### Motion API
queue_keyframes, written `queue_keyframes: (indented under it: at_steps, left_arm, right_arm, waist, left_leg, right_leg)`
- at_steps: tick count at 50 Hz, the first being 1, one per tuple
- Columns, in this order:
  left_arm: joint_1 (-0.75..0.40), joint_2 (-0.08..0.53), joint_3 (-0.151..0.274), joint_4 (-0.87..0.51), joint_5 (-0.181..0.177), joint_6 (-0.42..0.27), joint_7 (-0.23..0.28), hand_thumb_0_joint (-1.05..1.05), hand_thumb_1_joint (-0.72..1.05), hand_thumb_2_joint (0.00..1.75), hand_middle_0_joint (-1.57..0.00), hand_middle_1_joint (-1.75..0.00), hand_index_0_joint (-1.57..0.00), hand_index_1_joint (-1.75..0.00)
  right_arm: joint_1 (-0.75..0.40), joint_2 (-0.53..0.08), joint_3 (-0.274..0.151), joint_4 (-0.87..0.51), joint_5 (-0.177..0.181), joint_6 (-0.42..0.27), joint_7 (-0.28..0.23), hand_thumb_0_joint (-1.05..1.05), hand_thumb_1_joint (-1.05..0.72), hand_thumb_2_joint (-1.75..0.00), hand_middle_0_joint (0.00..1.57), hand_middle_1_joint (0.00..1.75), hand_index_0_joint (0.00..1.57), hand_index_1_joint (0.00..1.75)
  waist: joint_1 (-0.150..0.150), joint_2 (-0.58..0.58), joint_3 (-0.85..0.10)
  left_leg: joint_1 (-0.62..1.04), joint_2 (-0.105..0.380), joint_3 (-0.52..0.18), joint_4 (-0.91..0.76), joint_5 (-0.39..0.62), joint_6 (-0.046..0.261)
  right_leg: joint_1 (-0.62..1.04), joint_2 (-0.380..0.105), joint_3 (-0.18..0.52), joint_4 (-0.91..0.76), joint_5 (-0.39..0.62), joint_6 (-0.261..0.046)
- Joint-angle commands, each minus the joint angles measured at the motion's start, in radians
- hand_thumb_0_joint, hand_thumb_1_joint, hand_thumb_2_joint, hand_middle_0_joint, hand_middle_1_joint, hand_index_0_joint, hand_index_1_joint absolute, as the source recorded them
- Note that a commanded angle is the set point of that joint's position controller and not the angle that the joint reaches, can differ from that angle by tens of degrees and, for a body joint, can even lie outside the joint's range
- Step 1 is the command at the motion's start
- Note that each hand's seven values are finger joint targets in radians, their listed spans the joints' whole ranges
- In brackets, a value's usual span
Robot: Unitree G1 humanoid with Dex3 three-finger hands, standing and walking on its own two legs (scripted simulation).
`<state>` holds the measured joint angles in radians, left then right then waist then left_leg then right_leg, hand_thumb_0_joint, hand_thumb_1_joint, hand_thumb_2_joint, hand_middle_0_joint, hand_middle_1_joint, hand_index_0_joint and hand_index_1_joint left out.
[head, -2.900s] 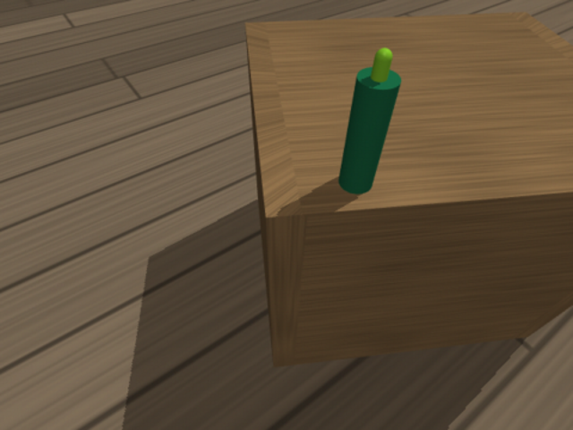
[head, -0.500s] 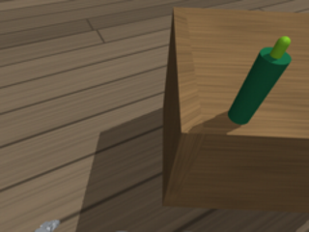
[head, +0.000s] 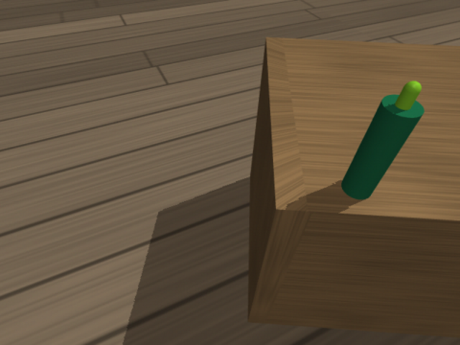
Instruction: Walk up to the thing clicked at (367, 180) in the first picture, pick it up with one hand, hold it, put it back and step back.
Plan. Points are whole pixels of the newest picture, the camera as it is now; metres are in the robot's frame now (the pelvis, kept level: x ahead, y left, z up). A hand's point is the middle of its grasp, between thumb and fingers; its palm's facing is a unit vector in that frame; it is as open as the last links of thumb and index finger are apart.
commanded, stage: walk up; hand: right
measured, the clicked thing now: (380, 144) +0.42 -0.24 +0.14
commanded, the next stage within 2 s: stand in 0.50 s
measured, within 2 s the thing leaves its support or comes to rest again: neither
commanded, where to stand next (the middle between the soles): +0.05 -0.01 m, yaw -2 degrees
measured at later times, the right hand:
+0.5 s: hand out of the picture +0.10 -0.25 -0.16, palm faces -0.04 +0.94 -0.33, open 7.4 cm
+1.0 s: hand out of the picture +0.09 -0.27 -0.15, palm faces -0.04 +0.94 -0.34, open 7.4 cm
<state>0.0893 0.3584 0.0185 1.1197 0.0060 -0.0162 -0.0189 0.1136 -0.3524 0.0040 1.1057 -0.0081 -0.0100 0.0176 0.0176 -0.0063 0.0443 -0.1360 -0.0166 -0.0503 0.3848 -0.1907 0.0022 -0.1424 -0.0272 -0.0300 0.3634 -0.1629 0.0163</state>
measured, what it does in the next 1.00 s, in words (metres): stands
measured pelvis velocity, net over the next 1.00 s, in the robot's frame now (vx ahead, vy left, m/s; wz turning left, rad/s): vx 0.01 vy -0.01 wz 0.01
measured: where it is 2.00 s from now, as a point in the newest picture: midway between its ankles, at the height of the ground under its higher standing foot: outside the picture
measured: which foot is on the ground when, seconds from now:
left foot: down 0.00-1.00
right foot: down 0.00-1.00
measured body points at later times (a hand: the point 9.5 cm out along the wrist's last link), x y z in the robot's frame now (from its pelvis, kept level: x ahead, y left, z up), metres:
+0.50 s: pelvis +0.02 +0.00 +0.00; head +0.02 -0.01 +0.45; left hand +0.09 +0.30 -0.13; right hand +0.10 -0.30 -0.13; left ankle +0.02 +0.12 -0.75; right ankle +0.03 -0.13 -0.75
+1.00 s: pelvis +0.01 -0.01 +0.00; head +0.02 -0.02 +0.45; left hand +0.09 +0.29 -0.13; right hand +0.10 -0.31 -0.13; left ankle +0.02 +0.12 -0.75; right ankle +0.03 -0.13 -0.75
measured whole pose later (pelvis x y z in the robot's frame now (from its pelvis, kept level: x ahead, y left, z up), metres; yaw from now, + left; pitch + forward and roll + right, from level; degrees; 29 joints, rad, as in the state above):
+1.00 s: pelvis +0.01 -0.01 +0.00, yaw +1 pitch -2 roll +0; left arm 0.09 0.35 0.01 1.15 0.01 -0.01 -0.01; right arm 0.10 -0.36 0.01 1.14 -0.01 -0.01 0.01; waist 0.01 0.00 0.05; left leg -0.10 0.00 -0.06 0.31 -0.17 -0.02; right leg -0.12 -0.01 -0.04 0.32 -0.16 0.00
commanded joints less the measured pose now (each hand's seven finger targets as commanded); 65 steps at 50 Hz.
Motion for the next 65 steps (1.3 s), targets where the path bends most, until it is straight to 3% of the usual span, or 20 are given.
queue_keyframes:
  at_steps: [1, 7, 16, 24, 25, 31, 39, 46, 54, 59, 65]
  left_arm:
    - [-0.063, 0.206, 0.037, -0.05, 0.0, -0.023, 0.016, 0.0, 0.9, 0.9, -0.2, -0.3, -0.2, -0.3]
    - [-0.061, 0.204, 0.036, -0.033, 0.001, -0.021, 0.016, 0.0, 0.9, 0.9, -0.2, -0.3, -0.2, -0.3]
    - [-0.061, 0.202, 0.037, -0.022, 0.002, -0.024, 0.021, 0.0, 0.9, 0.9, -0.2, -0.3, -0.2, -0.3]
    - [-0.067, 0.196, 0.041, -0.019, 0.001, -0.02, 0.025, 0.0, 0.9, 0.9, -0.2, -0.3, -0.2, -0.3]
    - [-0.053, 0.202, 0.033, -0.017, 0.003, -0.019, 0.028, 0.0, 0.9, 0.9, -0.2, -0.3, -0.2, -0.3]
    - [-0.049, 0.206, 0.03, -0.02, 0.003, -0.021, 0.027, 0.0, 0.9, 0.9, -0.2, -0.3, -0.2, -0.3]
    - [-0.056, 0.204, 0.024, -0.028, 0.003, -0.02, 0.027, 0.0, 0.9, 0.9, -0.2, -0.3, -0.2, -0.3]
    - [-0.045, 0.205, 0.021, -0.029, 0.004, -0.017, 0.025, 0.0, 0.9, 0.9, -0.2, -0.3, -0.2, -0.3]
    - [-0.04, 0.212, 0.019, -0.036, 0.003, -0.02, 0.025, 0.0, 0.9, 0.9, -0.2, -0.3, -0.2, -0.3]
    - [-0.03, 0.21, 0.019, -0.033, 0.004, -0.016, 0.024, 0.0, 0.9, 0.9, -0.2, -0.3, -0.2, -0.3]
    - [-0.031, 0.211, 0.018, -0.04, 0.001, -0.019, 0.024, 0.0, 0.9, 0.9, -0.2, -0.3, -0.2, -0.3]
  right_arm:
    - [-0.066, -0.214, -0.042, -0.057, 0.003, -0.026, -0.018, 0.0, -0.9, -0.9, 0.2, 0.3, 0.2, 0.3]
    - [-0.068, -0.215, -0.045, -0.041, -0.001, -0.025, -0.02, 0.0, -0.9, -0.9, 0.2, 0.3, 0.2, 0.3]
    - [-0.055, -0.21, -0.049, -0.033, 0.004, -0.023, -0.023, 0.0, -0.9, -0.9, 0.2, 0.3, 0.2, 0.3]
    - [-0.053, -0.2, -0.049, -0.028, 0.003, -0.018, -0.025, 0.0, -0.9, -0.9, 0.2, 0.3, 0.2, 0.3]
    - [-0.06, -0.206, -0.044, -0.03, -0.005, -0.022, -0.027, 0.0, -0.9, -0.9, 0.2, 0.3, 0.2, 0.3]
    - [-0.066, -0.206, -0.042, -0.033, 0.0, -0.023, -0.028, 0.0, -0.9, -0.9, 0.2, 0.3, 0.2, 0.3]
    - [-0.067, -0.209, -0.036, -0.031, 0.002, -0.02, -0.025, 0.0, -0.9, -0.9, 0.2, 0.3, 0.2, 0.3]
    - [-0.068, -0.21, -0.035, -0.027, 0.001, -0.019, -0.024, 0.0, -0.9, -0.9, 0.2, 0.3, 0.2, 0.3]
    - [-0.054, -0.21, -0.036, -0.026, 0.001, -0.018, -0.023, 0.0, -0.9, -0.9, 0.2, 0.3, 0.2, 0.3]
    - [-0.041, -0.21, -0.032, -0.021, 0.0, -0.016, -0.022, 0.0, -0.9, -0.9, 0.2, 0.3, 0.2, 0.3]
    - [-0.033, -0.212, -0.031, -0.024, -0.002, -0.019, -0.026, 0.0, -0.9, -0.9, 0.2, 0.3, 0.2, 0.3]
  waist:
    - [0.001, 0.038, -0.048]
    - [0.0, 0.049, -0.047]
    - [-0.01, 0.015, -0.098]
    - [-0.009, 0.004, -0.071]
    - [-0.009, 0.004, -0.061]
    - [-0.011, 0.007, -0.098]
    - [-0.014, 0.008, -0.081]
    - [-0.01, 0.018, -0.056]
    - [-0.014, 0.007, -0.072]
    - [-0.013, 0.018, -0.038]
    - [-0.017, 0.017, -0.089]
  left_leg:
    - [-0.078, 0.13, -0.113, -0.119, -0.003, 0.03]
    - [-0.087, 0.129, -0.117, -0.144, -0.043, 0.025]
    - [-0.018, 0.122, -0.09, -0.098, 0.124, 0.025]
    - [-0.02, 0.119, -0.086, -0.097, 0.156, 0.023]
    - [-0.014, 0.133, -0.095, -0.104, 0.211, 0.018]
    - [0.019, 0.136, -0.09, -0.094, 0.245, 0.014]
    - [-0.004, 0.136, -0.084, -0.107, 0.194, 0.011]
    - [-0.012, 0.13, -0.085, -0.12, 0.103, 0.008]
    - [-0.003, 0.132, -0.086, -0.109, 0.127, 0.01]
    - [-0.037, 0.128, -0.088, -0.125, 0.047, 0.012]
    - [-0.006, 0.138, -0.081, -0.105, 0.176, 0.008]
  right_leg:
    - [0.062, -0.095, 0.089, -0.08, -0.042, -0.036]
    - [0.065, -0.094, 0.085, -0.08, -0.035, -0.031]
    - [0.088, -0.111, 0.081, -0.078, 0.073, -0.029]
    - [0.076, -0.113, 0.075, -0.08, 0.088, -0.027]
    - [0.071, -0.114, 0.081, -0.066, 0.123, -0.027]
    - [0.093, -0.118, 0.08, -0.069, 0.165, -0.027]
    - [0.101, -0.117, 0.084, -0.085, 0.14, -0.027]
    - [0.066, -0.11, 0.087, -0.104, 0.038, -0.03]
    - [0.074, -0.115, 0.092, -0.101, 0.068, -0.035]
    - [0.053, -0.106, 0.093, -0.107, -0.006, -0.032]
    - [0.094, -0.115, 0.093, -0.082, 0.131, -0.035]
